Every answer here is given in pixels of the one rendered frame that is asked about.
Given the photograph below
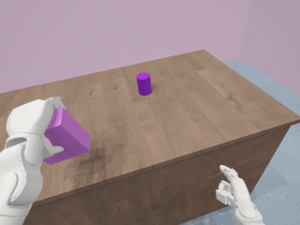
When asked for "robot right hand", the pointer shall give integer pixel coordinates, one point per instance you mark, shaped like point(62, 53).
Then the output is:
point(229, 193)

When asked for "sponge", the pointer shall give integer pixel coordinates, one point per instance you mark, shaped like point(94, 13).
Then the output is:
point(66, 132)

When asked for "right robot forearm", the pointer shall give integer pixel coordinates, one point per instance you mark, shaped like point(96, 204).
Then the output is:
point(246, 213)

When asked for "robot left hand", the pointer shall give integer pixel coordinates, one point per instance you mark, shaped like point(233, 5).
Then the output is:
point(34, 118)

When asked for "left robot forearm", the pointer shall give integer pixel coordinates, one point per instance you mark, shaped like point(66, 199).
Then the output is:
point(20, 177)

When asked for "table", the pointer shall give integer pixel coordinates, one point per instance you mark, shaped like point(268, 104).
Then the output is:
point(155, 159)

